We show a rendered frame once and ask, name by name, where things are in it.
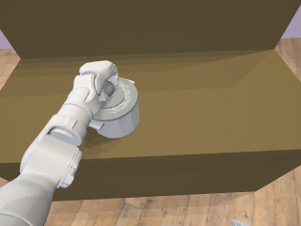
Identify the robot left hand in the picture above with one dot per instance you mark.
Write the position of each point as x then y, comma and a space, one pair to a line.
108, 71

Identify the lid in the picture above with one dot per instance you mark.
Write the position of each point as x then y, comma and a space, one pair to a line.
120, 103

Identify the knob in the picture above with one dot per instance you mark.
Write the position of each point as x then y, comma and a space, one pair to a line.
109, 87

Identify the pot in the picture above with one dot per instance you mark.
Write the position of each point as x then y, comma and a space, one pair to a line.
120, 127

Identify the left robot upper arm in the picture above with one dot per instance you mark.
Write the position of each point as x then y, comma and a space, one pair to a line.
26, 200

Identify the left robot forearm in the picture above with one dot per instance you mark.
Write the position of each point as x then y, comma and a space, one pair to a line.
72, 120

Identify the table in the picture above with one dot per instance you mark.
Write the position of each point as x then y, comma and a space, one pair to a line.
219, 109

